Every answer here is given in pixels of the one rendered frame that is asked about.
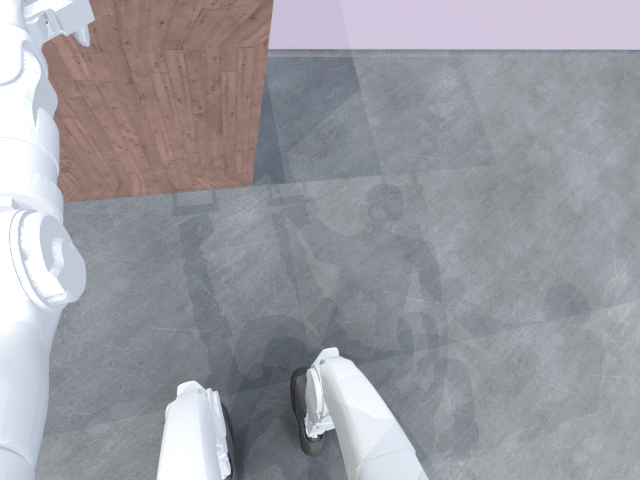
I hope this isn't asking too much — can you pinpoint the right robot foot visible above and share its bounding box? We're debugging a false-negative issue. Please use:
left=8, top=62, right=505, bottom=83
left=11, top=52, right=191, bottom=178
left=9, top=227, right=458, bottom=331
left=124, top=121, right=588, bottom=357
left=290, top=367, right=326, bottom=456

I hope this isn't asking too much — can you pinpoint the robot left hand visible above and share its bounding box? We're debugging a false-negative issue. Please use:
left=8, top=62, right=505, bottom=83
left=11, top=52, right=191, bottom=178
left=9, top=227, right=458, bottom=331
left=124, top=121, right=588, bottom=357
left=0, top=0, right=95, bottom=51

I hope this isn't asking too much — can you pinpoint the robot left upper arm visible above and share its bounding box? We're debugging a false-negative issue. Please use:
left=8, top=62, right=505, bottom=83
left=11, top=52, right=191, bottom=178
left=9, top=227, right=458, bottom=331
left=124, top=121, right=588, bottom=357
left=0, top=209, right=86, bottom=480

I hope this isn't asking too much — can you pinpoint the robot left shin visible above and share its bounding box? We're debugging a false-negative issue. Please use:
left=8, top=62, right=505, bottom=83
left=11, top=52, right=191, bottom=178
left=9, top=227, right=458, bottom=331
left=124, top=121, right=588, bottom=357
left=165, top=381, right=231, bottom=476

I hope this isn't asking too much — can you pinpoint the cabinet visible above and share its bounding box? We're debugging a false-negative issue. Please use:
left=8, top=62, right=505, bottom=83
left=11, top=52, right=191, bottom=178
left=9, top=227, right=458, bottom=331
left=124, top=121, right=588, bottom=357
left=42, top=0, right=274, bottom=203

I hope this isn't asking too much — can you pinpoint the left robot forearm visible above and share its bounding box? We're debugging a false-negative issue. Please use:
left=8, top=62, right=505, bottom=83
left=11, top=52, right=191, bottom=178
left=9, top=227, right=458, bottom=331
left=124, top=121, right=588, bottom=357
left=0, top=23, right=64, bottom=225

